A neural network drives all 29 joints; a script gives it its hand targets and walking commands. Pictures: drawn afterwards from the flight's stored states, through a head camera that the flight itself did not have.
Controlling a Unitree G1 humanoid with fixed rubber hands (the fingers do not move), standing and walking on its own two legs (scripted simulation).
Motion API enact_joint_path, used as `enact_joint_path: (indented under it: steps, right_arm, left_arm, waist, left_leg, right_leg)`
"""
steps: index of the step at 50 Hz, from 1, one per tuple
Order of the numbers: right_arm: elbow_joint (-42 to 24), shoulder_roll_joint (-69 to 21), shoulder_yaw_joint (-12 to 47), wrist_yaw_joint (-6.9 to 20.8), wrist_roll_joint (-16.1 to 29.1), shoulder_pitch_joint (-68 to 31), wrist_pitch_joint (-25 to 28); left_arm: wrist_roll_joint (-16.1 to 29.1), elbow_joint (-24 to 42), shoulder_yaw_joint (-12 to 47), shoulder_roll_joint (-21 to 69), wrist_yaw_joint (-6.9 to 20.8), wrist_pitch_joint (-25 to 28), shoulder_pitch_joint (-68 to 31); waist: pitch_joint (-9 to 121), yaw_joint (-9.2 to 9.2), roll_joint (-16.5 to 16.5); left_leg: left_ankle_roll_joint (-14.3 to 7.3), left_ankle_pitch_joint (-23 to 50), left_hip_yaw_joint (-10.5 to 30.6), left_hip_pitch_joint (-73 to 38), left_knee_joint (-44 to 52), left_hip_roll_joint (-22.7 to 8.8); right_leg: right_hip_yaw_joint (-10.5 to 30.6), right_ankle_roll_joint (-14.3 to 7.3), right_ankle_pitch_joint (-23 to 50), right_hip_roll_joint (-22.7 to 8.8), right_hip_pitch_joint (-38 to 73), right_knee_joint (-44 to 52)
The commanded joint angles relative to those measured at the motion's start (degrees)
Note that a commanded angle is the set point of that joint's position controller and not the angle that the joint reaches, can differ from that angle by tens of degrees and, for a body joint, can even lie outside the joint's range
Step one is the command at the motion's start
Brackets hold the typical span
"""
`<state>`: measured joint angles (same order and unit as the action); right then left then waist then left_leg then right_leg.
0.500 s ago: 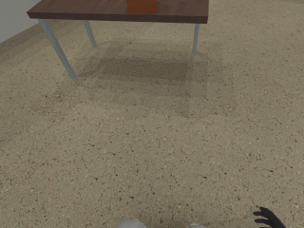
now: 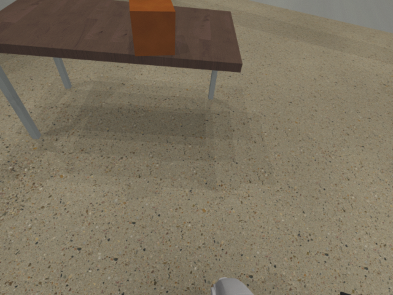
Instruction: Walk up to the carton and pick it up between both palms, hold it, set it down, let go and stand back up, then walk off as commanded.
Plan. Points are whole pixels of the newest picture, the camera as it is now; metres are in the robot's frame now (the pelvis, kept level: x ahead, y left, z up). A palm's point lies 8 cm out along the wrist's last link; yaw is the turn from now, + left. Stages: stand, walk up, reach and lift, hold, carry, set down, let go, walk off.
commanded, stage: walk up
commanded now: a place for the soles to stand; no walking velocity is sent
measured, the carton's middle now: (152, 26) +1.20 +0.14 +0.01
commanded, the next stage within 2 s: none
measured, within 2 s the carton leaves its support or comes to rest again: neither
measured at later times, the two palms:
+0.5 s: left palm (17, 264) +0.22 +0.35 -0.07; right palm (301, 240) +0.27 -0.29 -0.12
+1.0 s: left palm (45, 191) +0.41 +0.37 -0.10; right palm (282, 208) +0.35 -0.27 -0.12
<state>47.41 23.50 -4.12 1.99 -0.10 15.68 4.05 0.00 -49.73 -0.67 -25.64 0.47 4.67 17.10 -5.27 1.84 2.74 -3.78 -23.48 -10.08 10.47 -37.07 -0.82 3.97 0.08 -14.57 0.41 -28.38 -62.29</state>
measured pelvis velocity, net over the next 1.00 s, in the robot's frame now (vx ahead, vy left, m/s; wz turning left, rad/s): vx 0.31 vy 0.06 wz -0.06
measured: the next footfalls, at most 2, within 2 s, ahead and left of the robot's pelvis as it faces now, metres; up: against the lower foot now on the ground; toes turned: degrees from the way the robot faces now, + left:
right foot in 0.18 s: +0.21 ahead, -0.11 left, +0.00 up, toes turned +0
left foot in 0.64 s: +0.35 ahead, +0.20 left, +0.00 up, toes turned +1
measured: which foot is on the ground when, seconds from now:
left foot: down 0.00-0.22, up 0.24-0.62, down 0.64-1.00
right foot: up 0.00-0.16, down 0.18-0.64, up 0.66-0.94, down 0.96-1.00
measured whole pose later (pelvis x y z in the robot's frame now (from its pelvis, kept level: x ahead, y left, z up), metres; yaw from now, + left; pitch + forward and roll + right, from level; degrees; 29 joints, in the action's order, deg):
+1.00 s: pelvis +0.31 +0.06 -0.02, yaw -3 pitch -3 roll +1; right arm 47.4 23.8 -4.2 3.4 -0.1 15.1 1.7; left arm 0.0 -48.4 -0.7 -25.4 -0.6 6.0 16.6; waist -5.9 2.0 -0.2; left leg -0.4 -26.3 -3.3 18.8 -49.0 -2.9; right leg 1.7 -0.4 -16.3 0.4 -25.8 -47.1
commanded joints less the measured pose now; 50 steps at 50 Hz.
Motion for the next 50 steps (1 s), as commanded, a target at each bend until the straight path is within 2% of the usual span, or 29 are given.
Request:
enact_joint_path:
  steps: [1, 5, 8, 9, 10, 11, 12, 13, 14, 16, 18, 24, 25, 27, 28, 30, 31, 32, 33, 34, 35, 37, 39, 43, 44, 47, 48, 49, 50]
  right_arm:
    - [-3.1, 13.0, -4.4, -0.7, -1.0, 3.6, 0.9]
    - [-3.0, 14.2, -5.2, -0.9, -1.6, 5.8, -0.5]
    - [-4.7, 13.5, -4.9, -0.7, -1.4, 1.0, -1.1]
    - [-6.2, 13.4, -4.5, -0.5, -1.3, -1.9, -1.2]
    - [-7.1, 9.4, -3.6, -0.2, -0.9, -3.3, -1.2]
    - [-8.0, 7.7, -2.6, 0.0, -0.4, -0.4, -1.0]
    - [-8.7, 12.0, -3.4, -0.2, 0.0, -2.7, -1.5]
    - [-8.2, 14.8, -3.9, -0.7, -0.5, -2.7, -1.5]
    - [-6.7, 14.6, -4.0, -0.7, -0.3, -3.0, -0.9]
    - [-5.5, 12.0, -3.6, -0.3, 0.1, -1.2, -0.6]
    - [-5.5, 11.5, -3.6, 0.4, 0.3, 0.3, -1.1]
    - [-5.8, 11.3, -3.4, 2.2, -0.6, -4.3, -1.4]
    - [-6.0, 10.8, -3.5, 2.2, -0.7, -6.7, -1.4]
    - [-5.2, 12.1, -3.9, 2.4, -0.8, -6.0, -0.7]
    - [-4.5, 11.9, -4.2, 2.5, -1.1, -5.1, -0.6]
    - [-0.4, 13.5, -5.6, 1.7, -1.3, 9.1, -0.1]
    - [2.3, 16.2, -7.0, 0.7, -2.0, 16.2, 0.4]
    - [3.0, 19.7, -8.1, 0.1, -2.6, 17.0, 0.2]
    - [-0.9, 20.0, -6.9, -0.2, -1.8, 10.7, 0.0]
    - [-1.8, 20.1, -6.4, 0.2, -0.3, 5.6, 0.0]
    - [-3.3, 20.8, -6.3, 0.6, 0.1, 1.5, -0.3]
    - [-3.8, 16.7, -5.0, 0.5, -0.5, -1.4, -0.3]
    - [-3.9, 15.1, -4.2, 0.5, -0.6, 0.4, -0.3]
    - [-4.4, 17.0, -4.5, 0.8, -0.9, 0.2, -0.7]
    - [-4.4, 17.7, -4.9, 1.0, -1.2, 1.4, -0.8]
    - [-6.4, 16.1, -4.1, 1.6, -1.1, -5.0, -1.9]
    - [-7.4, 11.7, -2.6, 1.4, -1.0, -5.8, -1.8]
    - [-9.0, 7.8, -1.7, 0.8, -1.0, -4.0, -1.9]
    - [-10.2, 6.9, -1.4, 0.7, -1.0, -3.1, -2.6]
  left_arm:
    - [0.7, 4.9, -4.7, -9.1, 0.0, -1.2, -6.0]
    - [0.6, 6.3, -4.0, -8.6, -0.2, -1.3, -9.2]
    - [0.3, 5.0, -4.8, -9.6, -0.5, 0.0, -3.9]
    - [-0.2, 2.8, -5.3, -9.8, -0.9, 0.7, 5.1]
    - [-0.4, 0.6, -7.1, -14.1, -1.5, 1.1, 13.1]
    - [-0.4, 1.4, -9.1, -19.6, -2.6, 1.1, 17.2]
    - [0.9, 1.0, -9.3, -20.2, -2.6, 0.9, 18.2]
    - [1.6, 2.2, -9.5, -20.0, -2.9, 0.8, 15.3]
    - [1.6, 3.3, -8.4, -17.0, -3.1, 0.7, 12.5]
    - [0.7, 4.2, -6.8, -12.8, -3.1, 1.3, 5.9]
    - [0.0, 4.3, -6.3, -12.1, -2.8, 2.0, 2.7]
    - [-0.6, 4.5, -7.5, -16.5, -1.7, 3.2, 1.6]
    - [-0.8, 4.0, -6.8, -16.4, -1.6, 3.2, 3.6]
    - [-0.7, 4.9, -7.4, -17.6, -1.4, 3.1, 1.1]
    - [-0.8, 5.2, -6.6, -17.8, -1.3, 2.9, -2.6]
    - [-1.3, 6.7, -6.1, -14.9, -1.4, 2.3, -8.3]
    - [-1.6, 6.3, -5.0, -9.8, -1.4, 2.1, -5.2]
    - [-1.7, 5.1, -3.0, -4.7, -1.7, 1.9, 0.0]
    - [-1.0, 6.0, -2.8, -6.3, -2.2, 1.3, 4.0]
    - [-0.7, 5.1, -4.4, -12.1, -2.1, 1.0, 1.0]
    - [-0.5, 4.5, -4.9, -14.8, -2.1, 1.1, 1.3]
    - [-0.3, 3.7, -5.3, -14.2, -1.8, 0.9, 1.5]
    - [-0.2, 3.7, -6.4, -14.0, -1.3, 0.9, 2.2]
    - [-0.3, 4.8, -5.9, -12.4, -0.5, 1.3, -0.7]
    - [-0.4, 5.5, -5.8, -11.3, -0.5, 1.8, -0.5]
    - [0.0, 1.6, -6.2, -11.2, -1.4, 3.4, 9.6]
    - [-0.4, -0.9, -7.4, -13.6, -2.4, 3.7, 15.5]
    - [-1.1, -1.1, -9.0, -17.8, -3.3, 3.8, 20.5]
    - [-1.0, 1.1, -9.7, -22.7, -3.9, 3.6, 18.0]
  waist:
    - [-2.0, 2.78, -12.6]
    - [-2.6, 4.88, -12.7]
    - [-0.5, 0.29, -9.3]
    - [5.1, -3.88, -10.2]
    - [7.0, -8.58, -0.4]
    - [11.0, -10.18, 11.9]
    - [10.8, -9.56, 10.1]
    - [8.8, -8.89, 4.9]
    - [8.4, -8.21, 0.4]
    - [5.4, -4.43, 1.8]
    - [4.6, -2.14, 6.0]
    - [-0.6, -3.06, 7.9]
    - [0.7, -4.65, 7.3]
    - [3.3, -3.52, 6.1]
    - [3.3, -1.99, 9.2]
    - [6.0, 6.64, 4.1]
    - [9.0, 8.8, -9.6]
    - [5.0, 8.01, -26.4]
    - [3.7, 3.02, -21.0]
    - [1.9, 2.76, -13.6]
    - [1.8, 1.09, -14.5]
    - [-2.9, 0.07, -13.7]
    - [-3.4, -0.04, -13.2]
    - [-0.1, 1.39, -14.3]
    - [-1.4, 1.5, -17.9]
    - [1.2, -4.41, -13.5]
    - [6.0, -7.73, -7.7]
    - [10.0, -9.56, 5.5]
    - [8.0, -7.36, 10.8]
  left_leg:
    - [2.5, 31.0, 13.1, -8.0, 19.0, -11.6]
    - [1.5, 39.4, 13.8, -14.5, 15.8, -14.4]
    - [-1.8, 40.4, 8.1, -7.0, 5.6, -12.1]
    - [-1.8, 43.2, 5.6, -2.4, -4.5, -10.4]
    - [0.6, 35.6, 4.3, 6.8, -18.3, -7.0]
    - [4.2, 9.1, 2.6, 23.6, -35.5, 1.7]
    - [5.4, -9.7, 10.9, 32.6, -40.8, 6.5]
    - [6.0, -11.4, 16.3, 32.9, -43.3, 2.7]
    - [5.8, -8.5, 18.3, 31.9, -43.2, 1.7]
    - [3.9, -2.1, 18.2, 27.7, -36.6, -1.1]
    - [3.1, 0.2, 16.8, 24.0, -30.3, -2.3]
    - [3.7, 6.9, 13.6, 25.7, -13.9, -7.5]
    - [3.8, 6.5, 12.1, 24.7, -11.9, -7.1]
    - [3.0, 8.3, 10.4, 20.7, -9.0, -6.8]
    - [2.6, 9.2, 10.4, 15.0, -6.5, -7.0]
    - [2.9, 10.3, 8.1, -4.6, 1.1, -4.1]
    - [3.4, 6.0, 10.7, -12.1, 4.9, -2.8]
    - [2.5, -4.0, 26.7, -12.7, 11.6, -9.4]
    - [0.5, -15.9, 46.2, -6.8, 19.4, -17.3]
    - [-3.4, -22.1, 53.5, -2.2, 26.9, -20.5]
    - [-6.6, -23.0, 52.7, 0.8, 26.3, -21.1]
    - [-7.8, -16.2, 40.1, 8.5, 23.2, -17.6]
    - [-9.7, -13.3, 32.7, 11.7, 20.7, -15.9]
    - [-11.5, -8.8, 26.5, 3.9, 15.9, -14.5]
    - [-12.5, -7.2, 27.7, 6.2, 16.1, -16.0]
    - [-9.3, 5.4, 17.9, 16.0, 2.0, -11.9]
    - [-5.6, 12.7, 13.8, 19.3, -10.6, -8.4]
    - [-2.1, 8.7, 8.8, 24.4, -28.4, -2.2]
    - [1.7, -9.7, 10.8, 35.9, -34.1, 4.0]
  right_leg:
    - [-4.1, -1.7, -0.5, -1.6, -8.1, 10.3]
    - [-7.5, -2.2, -5.4, -1.6, -10.5, 18.0]
    - [-11.1, -3.7, -3.8, -0.1, 4.7, 28.4]
    - [-11.1, -4.7, -1.0, 1.8, 16.4, 32.6]
    - [-2.9, -6.4, -0.4, -1.4, 28.5, 36.3]
    - [23.1, -13.1, -5.2, -16.0, 39.7, 37.5]
    - [46.6, -21.7, 0.5, -24.5, 42.8, 43.0]
    - [48.5, -24.5, 5.6, -28.0, 40.1, 41.7]
    - [38.8, -23.2, 13.8, -24.4, 37.2, 39.4]
    - [21.3, -16.7, 22.1, -18.0, 27.9, 38.1]
    - [13.6, -15.1, 22.1, -14.5, 20.1, 37.7]
    - [13.8, -14.5, -1.6, -15.9, 13.2, 42.3]
    - [13.4, -14.2, -0.6, -15.2, 14.7, 41.9]
    - [13.0, -14.5, -1.6, -15.9, 13.9, 38.8]
    - [10.1, -13.1, -3.8, -15.1, 7.9, 37.5]
    - [3.7, -9.1, 4.6, -10.9, 0.5, 21.4]
    - [-1.4, -6.5, 6.6, -6.5, -1.9, 3.2]
    - [-3.5, -3.1, -15.1, 2.8, -13.7, -10.4]
    - [1.0, -2.8, -20.5, 4.3, -16.9, -16.1]
    - [1.9, -3.0, -16.6, 3.4, -16.3, -14.5]
    - [1.7, -3.1, -14.0, 0.7, -14.3, -14.3]
    - [0.2, -2.9, -9.7, -3.8, -10.2, -10.4]
    - [-0.9, -2.5, -11.6, -3.4, -5.6, -6.0]
    - [-4.8, -1.4, -15.7, -4.2, -7.0, 9.9]
    - [-5.5, -1.6, -15.8, -4.2, -5.7, 12.2]
    - [-8.9, -1.8, -2.6, -0.8, 13.4, 28.8]
    - [-5.8, -2.8, 1.4, 0.5, 24.9, 30.9]
    - [10.0, -4.4, -7.2, -7.0, 29.2, 36.8]
    - [43.0, -8.5, -16.1, -20.7, 29.7, 47.2]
